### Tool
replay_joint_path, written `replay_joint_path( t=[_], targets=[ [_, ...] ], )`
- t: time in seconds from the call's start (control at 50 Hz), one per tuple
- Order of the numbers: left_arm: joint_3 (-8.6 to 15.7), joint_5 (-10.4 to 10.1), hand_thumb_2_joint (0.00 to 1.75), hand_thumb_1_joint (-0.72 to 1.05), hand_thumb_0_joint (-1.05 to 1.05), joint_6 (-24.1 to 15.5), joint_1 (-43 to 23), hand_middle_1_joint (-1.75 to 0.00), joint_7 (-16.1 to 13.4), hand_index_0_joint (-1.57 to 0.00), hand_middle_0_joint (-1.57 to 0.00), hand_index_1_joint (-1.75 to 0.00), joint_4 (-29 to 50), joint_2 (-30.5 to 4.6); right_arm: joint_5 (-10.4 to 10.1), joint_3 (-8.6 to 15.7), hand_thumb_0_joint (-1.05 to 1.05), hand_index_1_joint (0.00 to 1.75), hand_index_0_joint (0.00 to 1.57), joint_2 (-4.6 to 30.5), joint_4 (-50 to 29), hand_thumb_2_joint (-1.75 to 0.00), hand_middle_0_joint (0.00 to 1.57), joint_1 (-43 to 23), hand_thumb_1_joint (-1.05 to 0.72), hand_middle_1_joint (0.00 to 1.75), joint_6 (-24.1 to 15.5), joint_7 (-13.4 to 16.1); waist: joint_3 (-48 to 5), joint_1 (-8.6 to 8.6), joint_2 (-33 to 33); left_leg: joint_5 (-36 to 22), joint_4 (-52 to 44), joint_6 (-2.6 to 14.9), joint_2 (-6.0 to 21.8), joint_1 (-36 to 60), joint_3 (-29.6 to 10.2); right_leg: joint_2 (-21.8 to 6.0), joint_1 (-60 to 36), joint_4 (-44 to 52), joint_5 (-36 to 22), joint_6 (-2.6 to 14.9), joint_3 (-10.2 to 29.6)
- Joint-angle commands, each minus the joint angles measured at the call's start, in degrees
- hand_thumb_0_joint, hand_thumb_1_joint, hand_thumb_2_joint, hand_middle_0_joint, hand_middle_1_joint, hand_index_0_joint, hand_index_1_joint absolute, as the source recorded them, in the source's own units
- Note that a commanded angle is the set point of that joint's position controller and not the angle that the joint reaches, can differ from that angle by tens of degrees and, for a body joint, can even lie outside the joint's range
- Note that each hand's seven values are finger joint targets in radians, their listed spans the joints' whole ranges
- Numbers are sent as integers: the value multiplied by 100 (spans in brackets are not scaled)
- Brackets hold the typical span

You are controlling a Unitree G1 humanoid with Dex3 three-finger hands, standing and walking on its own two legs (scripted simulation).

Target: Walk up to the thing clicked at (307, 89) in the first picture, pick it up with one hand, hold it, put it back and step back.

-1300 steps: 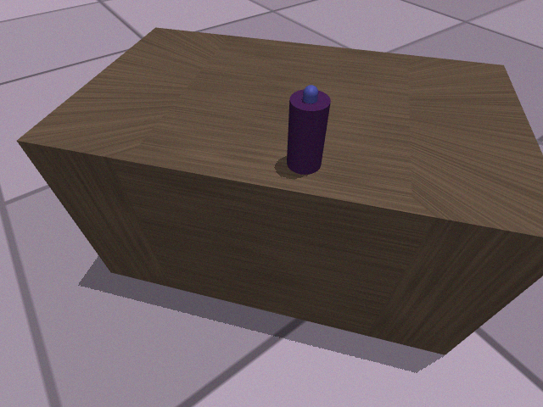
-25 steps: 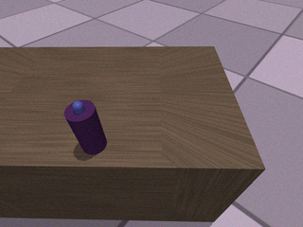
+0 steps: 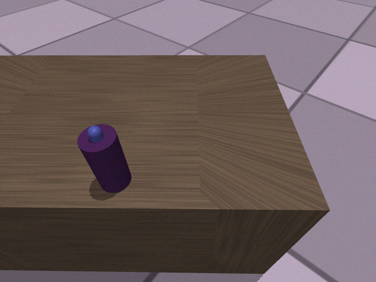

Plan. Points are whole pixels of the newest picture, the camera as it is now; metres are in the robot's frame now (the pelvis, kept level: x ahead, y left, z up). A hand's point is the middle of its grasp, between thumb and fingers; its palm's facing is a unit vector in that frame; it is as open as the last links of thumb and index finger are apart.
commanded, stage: stand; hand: left
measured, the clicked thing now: (105, 157) +0.41 +0.23 +0.02
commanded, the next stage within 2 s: step back in 1.84 s
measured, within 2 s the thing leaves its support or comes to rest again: neither
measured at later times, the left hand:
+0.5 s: hand out of the picture +0.08 +0.25 -0.15, palm faces -0.03 -0.94 -0.35, open 7.4 cm
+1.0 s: hand out of the picture +0.07 +0.25 -0.16, palm faces -0.03 -0.94 -0.35, open 7.4 cm
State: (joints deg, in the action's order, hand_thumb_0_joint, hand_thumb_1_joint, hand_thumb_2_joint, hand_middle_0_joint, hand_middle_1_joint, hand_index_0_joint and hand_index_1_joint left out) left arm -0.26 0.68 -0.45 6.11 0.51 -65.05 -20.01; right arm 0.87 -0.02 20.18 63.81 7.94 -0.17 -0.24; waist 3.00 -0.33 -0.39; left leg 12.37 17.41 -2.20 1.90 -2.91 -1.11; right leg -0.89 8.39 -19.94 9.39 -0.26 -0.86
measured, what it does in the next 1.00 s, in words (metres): stands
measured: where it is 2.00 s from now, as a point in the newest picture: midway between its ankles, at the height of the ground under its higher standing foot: outside the picture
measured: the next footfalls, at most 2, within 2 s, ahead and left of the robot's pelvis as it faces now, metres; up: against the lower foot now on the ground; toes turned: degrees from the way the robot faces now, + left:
none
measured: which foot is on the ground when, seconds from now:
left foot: down 0.00-1.00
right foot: down 0.00-1.00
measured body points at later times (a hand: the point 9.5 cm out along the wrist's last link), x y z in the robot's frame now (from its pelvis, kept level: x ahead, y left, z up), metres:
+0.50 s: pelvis +0.01 +0.00 +0.00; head +0.02 +0.00 +0.45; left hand +0.08 +0.30 -0.13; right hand +0.08 -0.30 -0.14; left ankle -0.03 +0.15 -0.75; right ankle +0.02 -0.12 -0.75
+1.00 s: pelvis +0.00 +0.00 +0.00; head +0.01 +0.00 +0.45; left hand +0.08 +0.30 -0.13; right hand +0.07 -0.30 -0.14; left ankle -0.03 +0.15 -0.75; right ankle +0.02 -0.12 -0.75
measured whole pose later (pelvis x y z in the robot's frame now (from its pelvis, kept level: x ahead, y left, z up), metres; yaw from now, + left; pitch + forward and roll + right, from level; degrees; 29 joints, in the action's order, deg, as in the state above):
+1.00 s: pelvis +0.00 +0.00 +0.00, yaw +0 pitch -2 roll +0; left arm 0.0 0.7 -0.5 6.5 0.5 -64.8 -20.1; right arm 0.9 0.3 20.1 63.7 7.9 -0.1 -0.4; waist 3.0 -0.3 -0.3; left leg 12.5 17.1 -2.2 2.1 -2.5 -0.6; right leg -0.7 8.1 -19.5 9.3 -0.3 -0.4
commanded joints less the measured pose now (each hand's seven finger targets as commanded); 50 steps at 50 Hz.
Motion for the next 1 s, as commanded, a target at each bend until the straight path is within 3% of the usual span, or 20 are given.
replay_joint_path(
  t=[0.0,0.12,0.2,0.44,0.54,0.78,0.88,0.98],
  targets=[
    [229,-20,90,90,0,-121,-198,-30,-104,-20,-20,-30,323,-1290,-23,207,0,30,20,1191,-308,-90,20,-124,-90,30,-112,90,-369,26,60,-808,-284,243,559,-273,-325,-633,-282,247,-871,162,521],
    [221,-25,90,90,0,-125,-199,-30,-103,-20,-20,-30,331,-1260,-20,215,0,30,20,1196,-306,-90,20,-164,-90,30,-108,86,-365,11,37,-784,-256,254,568,-259,-321,-621,-282,270,-773,153,516],
    [217,-42,90,90,0,-128,-187,-30,-109,-20,-20,-30,325,-1238,-23,215,0,30,20,1210,-303,-90,20,-154,-90,30,-108,80,-434,12,3,-915,-251,253,559,-261,-294,-647,-407,229,-1147,162,529],
    [221,-31,90,90,0,-136,-166,-30,-114,-20,-20,-30,354,-1251,-22,225,0,30,20,1230,-306,-90,20,-155,-90,30,-116,90,-531,13,8,-1118,-219,253,591,-152,-274,-671,-412,178,-1343,167,519],
    [226,-37,90,90,0,-125,-187,-30,-114,-20,-20,-30,342,-1250,-24,223,0,30,20,1202,-306,-90,20,-177,-90,30,-110,86,-374,8,40,-958,-284,244,576,-198,-298,-632,-294,245,-1046,148,501],
    [242,-31,90,90,0,-143,-175,-30,-116,-20,-20,-30,370,-1267,-32,238,0,30,20,1199,-331,-90,20,-168,-90,30,-106,78,-441,33,20,-911,-259,268,576,-181,-250,-662,-374,258,-1227,174,562],
    [249,-30,90,90,0,-129,-186,-30,-117,-20,-20,-30,354,-1270,-21,236,0,30,20,1181,-312,-90,20,-134,-90,30,-86,71,-213,23,70,-518,-314,277,553,-325,-264,-611,-248,364,-679,138,560],
    [253,-36,90,90,0,-134,-155,-30,-104,-20,-20,-30,354,-1277,-22,229,0,30,20,1173,-310,-90,20,-121,-90,30,-105,68,-295,3,6,-615,-344,268,551,-325,-280,-616,-320,317,-780,154,567]
  ],
)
